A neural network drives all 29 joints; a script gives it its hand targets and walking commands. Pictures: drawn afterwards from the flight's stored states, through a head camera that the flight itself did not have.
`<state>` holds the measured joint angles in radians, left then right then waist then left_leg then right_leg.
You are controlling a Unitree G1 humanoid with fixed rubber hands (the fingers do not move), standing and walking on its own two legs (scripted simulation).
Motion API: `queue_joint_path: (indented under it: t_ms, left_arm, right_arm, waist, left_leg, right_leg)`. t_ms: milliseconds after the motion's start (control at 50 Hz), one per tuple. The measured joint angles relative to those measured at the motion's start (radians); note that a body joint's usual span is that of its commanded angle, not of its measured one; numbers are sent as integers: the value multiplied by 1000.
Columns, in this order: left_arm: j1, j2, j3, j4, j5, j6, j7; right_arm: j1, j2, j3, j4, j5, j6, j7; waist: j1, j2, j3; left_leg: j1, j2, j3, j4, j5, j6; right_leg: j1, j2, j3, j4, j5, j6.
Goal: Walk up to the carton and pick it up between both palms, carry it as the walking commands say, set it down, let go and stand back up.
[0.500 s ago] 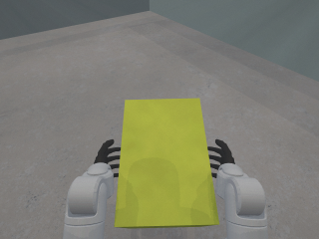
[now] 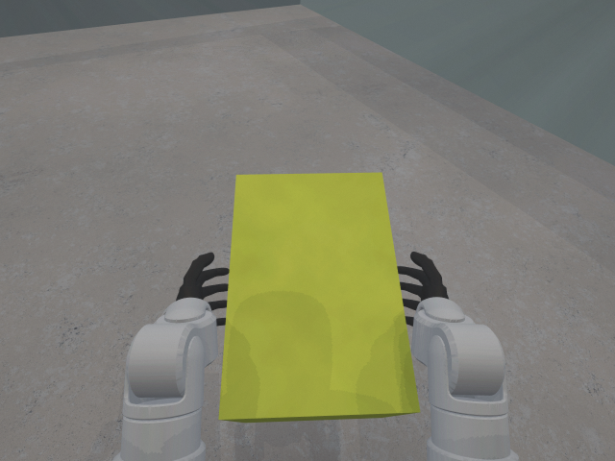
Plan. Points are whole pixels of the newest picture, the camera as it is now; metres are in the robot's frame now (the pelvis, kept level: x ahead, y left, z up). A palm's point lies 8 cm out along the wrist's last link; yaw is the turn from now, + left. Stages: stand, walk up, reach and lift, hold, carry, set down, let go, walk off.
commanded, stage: carry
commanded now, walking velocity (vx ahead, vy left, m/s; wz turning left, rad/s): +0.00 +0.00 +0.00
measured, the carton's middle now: (311, 301) +0.32 +0.00 +0.03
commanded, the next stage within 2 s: none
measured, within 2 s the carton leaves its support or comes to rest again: neither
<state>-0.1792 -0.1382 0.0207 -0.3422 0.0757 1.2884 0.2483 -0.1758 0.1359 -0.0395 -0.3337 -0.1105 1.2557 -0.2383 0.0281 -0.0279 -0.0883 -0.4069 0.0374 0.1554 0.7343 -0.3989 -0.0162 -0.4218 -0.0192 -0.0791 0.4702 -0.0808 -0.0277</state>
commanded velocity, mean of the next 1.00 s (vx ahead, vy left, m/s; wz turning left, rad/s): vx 0.00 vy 0.00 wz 0.00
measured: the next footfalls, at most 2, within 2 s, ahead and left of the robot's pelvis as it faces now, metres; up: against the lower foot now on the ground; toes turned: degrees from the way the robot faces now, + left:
left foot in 0.02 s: +0.07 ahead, +0.08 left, +0.00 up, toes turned +2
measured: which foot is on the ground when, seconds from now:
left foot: up 0.00-0.00, down 0.02-1.00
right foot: down 0.00-1.00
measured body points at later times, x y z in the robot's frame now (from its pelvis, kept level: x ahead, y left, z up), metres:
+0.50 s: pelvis +0.00 +0.03 +0.00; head -0.02 +0.03 +0.45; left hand +0.28 +0.16 +0.09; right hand +0.27 -0.12 +0.09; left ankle +0.03 +0.08 -0.73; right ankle +0.05 -0.11 -0.73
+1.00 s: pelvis +0.02 +0.05 +0.00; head +0.00 +0.06 +0.45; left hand +0.30 +0.20 +0.06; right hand +0.29 -0.09 +0.05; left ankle +0.03 +0.08 -0.73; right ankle +0.05 -0.11 -0.73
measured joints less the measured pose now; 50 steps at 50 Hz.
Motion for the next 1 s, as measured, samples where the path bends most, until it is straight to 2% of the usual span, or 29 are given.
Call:
queue_joint_path:
  t_ms: [20, 40, 80, 120, 200, 260, 380, 500, 620, 720, 840, 920, 940, 1000]
  left_arm:
    - [-7, -1, -5, -10, 2, 0, 5]
    - [-17, -2, -1, -11, 4, -7, 6]
    - [-12, -1, 13, -6, 8, -21, 8]
    - [7, 1, 19, 2, 11, -23, 7]
    - [18, 3, 11, 18, 4, -3, 2]
    - [12, 2, 6, 19, -2, -17, 4]
    - [-14, -2, 18, 72, 9, -56, -15]
    - [-7, -1, 10, 44, 5, -72, -17]
    - [-2, 0, 23, 84, 18, -88, -27]
    - [-15, -2, 47, 183, 37, -140, -56]
    - [13, 2, 34, 128, 23, -174, -55]
    - [-15, -1, 68, 261, 60, -245, -96]
    - [-16, -2, 70, 277, 54, -252, -93]
    - [1, 1, 57, 245, 39, -260, -88]
  right_arm:
    - [-8, 1, -8, -6, 3, -4, -1]
    - [-12, 3, -11, -6, 7, -15, 0]
    - [-9, 3, -1, -6, 22, -19, 2]
    - [5, 0, 15, 2, 21, -12, 12]
    - [42, -4, 21, 17, 11, -7, 19]
    - [43, -4, 15, 3, 13, -11, 11]
    - [27, -3, 9, 30, -10, -26, 18]
    - [23, -2, 7, 5, -11, -35, 16]
    - [25, -2, 13, 54, -16, -51, 30]
    - [11, -1, -6, 167, -42, -110, 58]
    - [43, -4, 8, 117, -26, -147, 59]
    - [21, -2, -11, 232, -59, -203, 94]
    - [22, -2, -12, 243, -60, -207, 91]
    - [39, -4, -3, 213, -56, -215, 82]
  waist:
    - [-8, 14, -4]
    - [-20, 6, 2]
    - [-28, -10, 13]
    - [-34, -3, 7]
    - [-24, 8, -17]
    - [-13, 32, -5]
    - [-9, 40, -12]
    - [-14, 40, -6]
    - [-17, 23, -9]
    - [-16, 13, -8]
    - [-15, 28, 12]
    - [-13, 35, -8]
    - [-11, 34, -11]
    - [-14, 34, 1]
  left_leg:
    - [36, 4, -4, -83, 7, 11]
    - [34, -5, -1, -104, 73, 38]
    - [33, -16, 18, -95, 114, 82]
    - [41, -13, 30, -106, 119, 100]
    - [48, -16, 43, -135, 127, 103]
    - [49, -7, 48, -135, 126, 103]
    - [48, -10, 46, -154, 134, 105]
    - [46, -18, 47, -155, 132, 114]
    - [61, -33, 56, -164, 128, 122]
    - [76, -48, 61, -178, 130, 132]
    - [81, -62, 61, -179, 123, 144]
    - [94, -69, 60, -185, 117, 147]
    - [96, -71, 61, -185, 114, 147]
    - [103, -76, 60, -183, 107, 150]
  right_leg:
    - [-20, 8, -6, 17, 14, 11]
    - [-38, -1, -5, 46, 8, 21]
    - [-51, -12, 15, 86, -77, 31]
    - [-63, -7, 28, 133, -178, 32]
    - [-2, -7, 22, 141, -201, 13]
    - [37, 2, 20, 59, -74, 25]
    - [38, 1, 17, 41, -80, 34]
    - [36, -6, 19, 43, -83, 41]
    - [40, -20, 29, 55, -93, 51]
    - [47, -34, 35, 59, -99, 62]
    - [49, -47, 36, 68, -113, 63]
    - [61, -53, 36, 67, -122, 66]
    - [61, -54, 37, 71, -126, 64]
    - [64, -60, 37, 82, -139, 65]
